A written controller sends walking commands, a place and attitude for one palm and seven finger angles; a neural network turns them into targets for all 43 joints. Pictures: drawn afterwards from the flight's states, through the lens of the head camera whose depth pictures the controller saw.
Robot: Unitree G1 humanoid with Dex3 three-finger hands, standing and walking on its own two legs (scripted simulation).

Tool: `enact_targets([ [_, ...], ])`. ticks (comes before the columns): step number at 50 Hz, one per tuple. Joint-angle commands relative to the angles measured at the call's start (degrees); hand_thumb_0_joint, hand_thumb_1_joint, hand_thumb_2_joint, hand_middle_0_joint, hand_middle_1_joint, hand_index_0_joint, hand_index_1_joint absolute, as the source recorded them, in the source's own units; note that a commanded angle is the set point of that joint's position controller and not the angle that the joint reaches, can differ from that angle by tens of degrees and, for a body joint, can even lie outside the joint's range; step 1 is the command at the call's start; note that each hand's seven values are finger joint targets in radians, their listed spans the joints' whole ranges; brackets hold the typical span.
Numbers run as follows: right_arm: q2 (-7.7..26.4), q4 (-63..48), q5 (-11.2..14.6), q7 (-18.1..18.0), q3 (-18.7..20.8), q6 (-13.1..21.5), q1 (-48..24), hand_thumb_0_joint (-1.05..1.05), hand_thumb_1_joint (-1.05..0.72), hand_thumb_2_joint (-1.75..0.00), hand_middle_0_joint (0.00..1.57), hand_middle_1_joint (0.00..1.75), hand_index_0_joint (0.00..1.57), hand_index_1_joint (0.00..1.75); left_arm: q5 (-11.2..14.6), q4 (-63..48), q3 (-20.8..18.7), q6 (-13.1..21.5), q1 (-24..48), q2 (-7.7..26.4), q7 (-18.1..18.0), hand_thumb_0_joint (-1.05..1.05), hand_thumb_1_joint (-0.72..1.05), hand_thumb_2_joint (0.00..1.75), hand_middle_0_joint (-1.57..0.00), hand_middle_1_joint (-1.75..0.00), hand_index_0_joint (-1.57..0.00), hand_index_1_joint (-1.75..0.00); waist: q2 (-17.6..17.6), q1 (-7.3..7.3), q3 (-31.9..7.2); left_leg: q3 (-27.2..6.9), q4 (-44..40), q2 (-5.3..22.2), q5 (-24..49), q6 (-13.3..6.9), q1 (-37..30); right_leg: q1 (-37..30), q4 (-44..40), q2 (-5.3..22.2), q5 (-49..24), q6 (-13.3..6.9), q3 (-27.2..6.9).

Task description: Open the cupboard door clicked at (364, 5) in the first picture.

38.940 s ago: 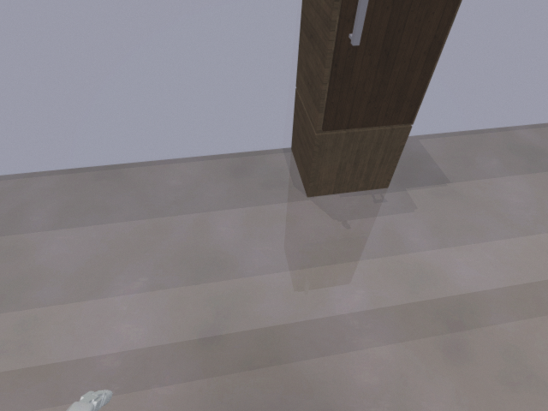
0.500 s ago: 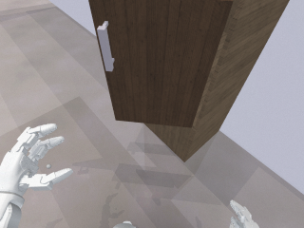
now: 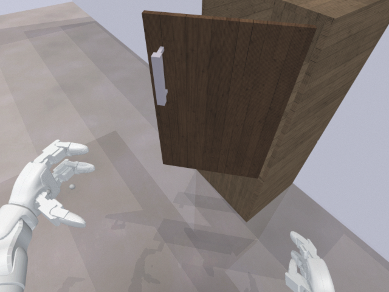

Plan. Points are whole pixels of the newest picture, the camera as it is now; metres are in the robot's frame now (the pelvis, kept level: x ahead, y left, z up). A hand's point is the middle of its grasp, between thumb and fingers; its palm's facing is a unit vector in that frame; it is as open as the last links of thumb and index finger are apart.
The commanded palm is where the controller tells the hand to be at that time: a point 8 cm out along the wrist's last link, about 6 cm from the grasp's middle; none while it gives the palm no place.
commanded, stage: raise the hand with hooked fingers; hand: left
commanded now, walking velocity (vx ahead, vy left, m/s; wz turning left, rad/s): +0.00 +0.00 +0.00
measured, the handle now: (161, 76) +0.62 +0.16 +0.12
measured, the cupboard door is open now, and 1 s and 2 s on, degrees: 42 42 42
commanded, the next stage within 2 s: move the hooked fingers beside the handle in 0.70 s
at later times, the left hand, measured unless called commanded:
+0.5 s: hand (80, 161) +0.30 +0.24 +0.13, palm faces -0.03 -1.00 -0.03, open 14.0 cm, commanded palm +0.27 +0.29 +0.14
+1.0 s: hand (90, 155) +0.32 +0.23 +0.13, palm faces -0.02 -1.00 -0.02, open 14.0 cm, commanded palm +0.30 +0.28 +0.14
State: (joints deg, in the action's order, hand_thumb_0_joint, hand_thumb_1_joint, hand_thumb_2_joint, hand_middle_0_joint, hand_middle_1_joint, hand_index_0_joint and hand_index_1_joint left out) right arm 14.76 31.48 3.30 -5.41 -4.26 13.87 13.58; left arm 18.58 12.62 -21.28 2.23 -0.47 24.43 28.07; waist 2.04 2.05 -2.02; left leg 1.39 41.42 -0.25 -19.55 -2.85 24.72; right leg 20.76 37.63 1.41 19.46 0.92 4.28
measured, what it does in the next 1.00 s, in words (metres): stands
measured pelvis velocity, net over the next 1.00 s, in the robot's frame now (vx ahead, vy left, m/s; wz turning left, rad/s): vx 0.00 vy -0.04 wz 0.00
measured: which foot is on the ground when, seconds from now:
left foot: down 0.00-1.00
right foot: down 0.00-1.00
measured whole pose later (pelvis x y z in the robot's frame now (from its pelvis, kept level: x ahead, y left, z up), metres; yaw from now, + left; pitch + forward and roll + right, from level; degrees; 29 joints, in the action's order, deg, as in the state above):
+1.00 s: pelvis +0.00 -0.04 +0.01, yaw +0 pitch +2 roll -1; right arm 16.4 35.2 4.2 -7.2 -3.3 11.9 14.4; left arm 18.5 29.4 -24.1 4.7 14.6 26.7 30.7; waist 2.0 1.0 -1.0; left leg 0.7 36.0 1.2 -16.8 -0.2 21.4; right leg 18.6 34.6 -0.3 18.2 -1.6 4.8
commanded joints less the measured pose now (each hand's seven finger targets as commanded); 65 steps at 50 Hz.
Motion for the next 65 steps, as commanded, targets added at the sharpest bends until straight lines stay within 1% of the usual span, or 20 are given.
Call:
enact_targets([
  [1,8.4,-7.3,-0.1,-1.4,3.5,3.2,-2.8,0.0,-0.9,-0.9,0.2,0.3,0.2,0.3,2.7,-16.4,-9.5,7.6,18.7,17.2,-0.3,0.0,-0.5,0.3,-0.3,-1.2,-0.3,-1.2,4.6,-1.07,-14.5,-6.0,-9.2,1.4,14.4,2.4,-14.6,-1.0,-4.8,-3.4,-10.5,-2.9,0.1],
  [7,8.8,-5.5,0.6,-2.0,3.5,2.1,-2.5,0.0,-0.9,-0.9,0.2,0.3,0.2,0.3,2.4,-4.5,-7.8,3.7,20.7,16.4,2.3,0.0,-0.5,0.3,-0.3,-1.2,-0.3,-1.2,4.9,-1.71,-8.8,-5.0,-10.5,0.9,12.7,2.1,-12.2,-0.7,-7.1,-2.9,-10.8,-2.7,0.0],
  [12,9.4,-6.6,1.0,-1.7,3.8,1.4,-2.2,0.0,-0.9,-0.9,0.2,0.3,0.2,0.3,2.3,-0.5,-7.1,0.3,20.9,17.3,4.9,0.0,-0.5,0.3,-0.3,-1.2,-0.3,-1.2,1.2,-1.29,-10.2,-4.5,-10.4,0.3,13.8,1.4,-11.8,-2.1,-8.0,-2.7,-12.6,-2.6,-0.3],
  [15,9.1,-7.1,0.7,-0.9,4.0,1.7,-2.4,0.0,-0.9,-0.9,0.2,0.3,0.2,0.3,3.3,-3.8,-8.8,2.2,19.7,18.3,5.1,0.0,-0.5,0.3,-0.3,-1.2,-0.3,-1.2,1.9,-0.61,-13.4,-4.0,-9.6,0.1,17.6,1.3,-13.7,-4.0,-7.4,-2.7,-16.4,-2.6,-0.8],
  [18,9.1,-7.1,0.4,-0.6,4.2,2.0,-2.4,0.0,-0.9,-0.9,0.2,0.3,0.2,0.3,4.2,-5.7,-11.7,4.5,19.5,20.2,3.9,0.0,-0.5,0.3,-0.3,-1.2,-0.3,-1.2,-0.3,-0.05,-13.1,-3.5,-9.4,0.0,18.1,1.2,-13.0,-5.3,-7.4,-2.8,-17.6,-2.6,-1.2],
  [20,8.9,-7.0,0.4,-0.7,4.2,1.9,-2.2,0.0,-0.9,-0.9,0.2,0.3,0.2,0.3,4.2,-6.0,-12.7,5.4,20.0,20.4,3.2,0.0,-0.5,0.3,-0.3,-1.2,-0.3,-1.2,1.9,-0.09,-14.0,-2.9,-9.8,0.0,18.0,1.1,-13.6,-5.2,-7.4,-2.6,-17.8,-2.5,-1.3],
  [27,8.7,-6.3,0.8,-1.6,4.4,1.7,-2.3,0.0,-0.9,-0.9,0.2,0.3,0.2,0.3,2.6,-4.9,-8.9,4.7,22.2,17.7,2.3,0.0,-0.5,0.3,-0.3,-1.2,-0.3,-1.2,4.9,-1.45,-10.5,-2.0,-10.2,-0.1,13.5,0.8,-12.8,-3.2,-8.9,-2.1,-14.3,-2.0,-2.4],
  [28,8.8,-6.3,0.8,-1.7,4.3,1.6,-2.3,0.0,-0.9,-0.9,0.2,0.3,0.2,0.3,2.8,-5.2,-9.1,4.7,22.6,18.1,2.4,0.0,-0.5,0.3,-0.3,-1.2,-0.3,-1.2,2.3,-1.36,-10.6,-2.0,-9.9,0.0,14.1,0.7,-12.8,-4.2,-9.0,-2.2,-15.2,-1.9,-2.6],
  [32,8.7,-6.4,0.7,-1.9,4.4,1.9,-2.6,0.0,-0.9,-0.9,0.2,0.3,0.2,0.3,2.8,-6.0,-10.0,5.5,21.9,18.9,2.6,0.0,-0.5,0.3,-0.3,-1.2,-0.3,-1.2,2.9,-1.16,-13.1,-2.1,-9.8,-0.1,15.0,0.6,-13.7,-5.1,-8.8,-2.0,-16.4,-1.8,-2.7],
  [37,8.8,-5.9,1.0,-1.9,4.3,1.7,-2.6,0.0,-0.9,-0.9,0.2,0.3,0.2,0.3,3.6,-1.6,-10.1,5.2,20.6,18.1,3.2,0.0,-0.5,0.3,-0.3,-1.2,-0.3,-1.2,-0.6,-1.34,-10.6,-1.5,-9.7,-0.2,13.2,0.6,-11.2,-4.4,-9.1,-1.8,-15.9,-1.2,-3.3],
  [39,8.8,-5.9,1.0,-1.8,4.2,1.5,-3.0,0.0,-0.9,-0.9,0.2,0.3,0.2,0.3,3.7,-0.7,-9.5,4.8,21.8,17.8,3.5,0.0,-0.5,0.3,-0.3,-1.2,-0.3,-1.2,-0.7,-1.39,-9.6,-1.4,-9.7,-0.2,12.9,0.7,-10.6,-4.4,-9.2,-1.6,-15.7,-1.1,-3.7],
  [41,8.6,-6.0,1.1,-1.9,4.2,1.7,-3.1,0.0,-0.9,-0.9,0.2,0.3,0.2,0.3,3.2,-2.0,-7.8,5.0,24.2,16.8,3.4,0.0,-0.5,0.3,-0.3,-1.2,-0.3,-1.2,2.2,-1.7,-10.6,-1.4,-9.7,-0.3,12.6,0.7,-11.9,-3.6,-9.2,-1.7,-14.9,-1.3,-3.5],
  [47,9.2,-3.7,1.0,-3.0,4.1,1.2,-1.5,0.0,-0.9,-0.9,0.2,0.3,0.2,0.3,1.3,4.2,-7.7,6.8,36.6,20.1,2.0,0.0,-0.5,0.3,-0.3,-1.2,-0.3,-1.2,0.6,-3.82,-9.6,-2.2,-9.7,-0.1,8.5,0.7,-10.7,-1.0,-9.9,-1.7,-8.5,-1.4,-3.8],
  [48,9.3,-3.5,0.9,-3.0,4.0,1.0,-1.4,0.0,-0.9,-0.9,0.2,0.3,0.2,0.3,1.6,5.2,-7.7,7.1,38.4,20.7,2.0,0.0,-0.5,0.3,-0.3,-1.2,-0.3,-1.2,-0.6,-3.71,-10.0,-2.1,-9.2,-0.1,9.1,0.6,-10.3,-1.9,-9.9,-1.6,-9.3,-1.4,-4.7],
  [52,9.4,-3.1,0.8,-2.7,4.0,0.7,-0.6,0.0,-0.9,-0.9,0.2,0.3,0.2,0.3,0.3,9.5,-7.7,8.1,40.9,21.6,2.4,0.0,-0.5,0.3,-0.3,-1.2,-0.3,-1.2,2.8,-3.41,-14.1,-2.1,-8.9,-0.2,10.5,0.7,-11.0,-2.8,-8.6,-1.4,-11.5,-1.7,-4.1],
  [56,10.1,-2.6,0.9,-2.2,4.0,-0.3,0.8,0.0,-0.9,-0.9,0.2,0.3,0.2,0.3,-0.2,17.6,-6.8,7.5,43.9,22.0,3.4,0.0,-0.5,0.3,-0.3,-1.2,-0.3,-1.2,0.9,-3.87,-12.2,-2.1,-8.5,-0.2,9.5,0.8,-7.7,-1.3,-8.1,-1.3,-11.1,-1.7,-4.3],
  [58,10.6,-3.1,0.7,-1.8,4.3,-0.8,1.5,0.0,-0.9,-0.9,0.2,0.3,0.2,0.3,-0.1,19.7,-8.3,7.7,43.2,23.6,3.7,0.0,-0.5,0.3,-0.3,-1.2,-0.3,-1.2,-0.4,-2.91,-14.1,-2.0,-7.8,-0.3,11.6,0.7,-7.2,-2.7,-7.1,-1.5,-13.3,-2.0,-4.2],
  [59,10.7,-3.3,0.7,-1.6,4.5,-0.9,2.0,0.0,-0.9,-0.9,0.2,0.3,0.2,0.3,-0.4,19.0,-8.8,8.0,43.6,24.5,3.9,0.0,-0.5,0.3,-0.3,-1.2,-0.3,-1.2,1.6,-2.65,-16.2,-2.0,-7.8,-0.3,12.9,0.7,-7.9,-3.2,-6.5,-1.5,-15.1,-2.1,-4.0],
  [61,10.5,-3.7,0.7,-1.3,4.6,-1.4,2.5,0.0,-0.9,-0.9,0.2,0.3,0.2,0.3,-0.9,18.0,-6.2,8.6,45.9,22.4,3.9,0.0,-0.5,0.3,-0.3,-1.2,-0.3,-1.2,3.7,-3.28,-17.1,-2.0,-7.7,-0.2,14.1,0.8,-9.3,-1.9,-5.9,-1.9,-16.0,-2.3,-3.3],
  [65,10.9,-3.3,0.6,-1.0,5.0,-2.3,4.3,0.0,-0.9,-0.9,0.2,0.3,0.2,0.3,-1.0,19.3,-5.7,9.9,49.4,21.8,2.9,0.0,-0.5,0.3,-0.3,-1.2,-0.3,-1.2,1.3,-4.31,-16.2,-2.7,-7.7,0.3,14.4,0.7,-9.9,0.7,-5.7,-2.6,-15.1,-2.4,-2.5],
])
